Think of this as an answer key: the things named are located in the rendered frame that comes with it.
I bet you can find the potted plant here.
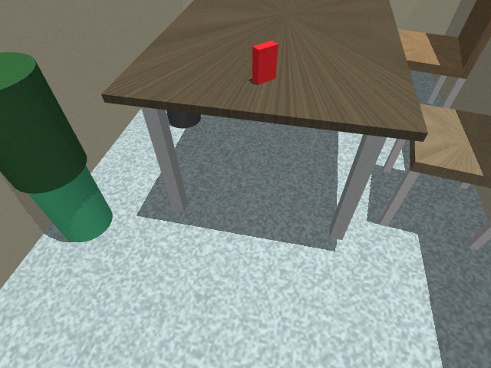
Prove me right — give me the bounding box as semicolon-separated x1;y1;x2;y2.
0;52;113;242

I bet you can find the table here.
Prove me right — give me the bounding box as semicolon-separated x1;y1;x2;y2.
101;0;428;240

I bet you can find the chair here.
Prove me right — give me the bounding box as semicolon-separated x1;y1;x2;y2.
398;0;491;109
380;103;491;250

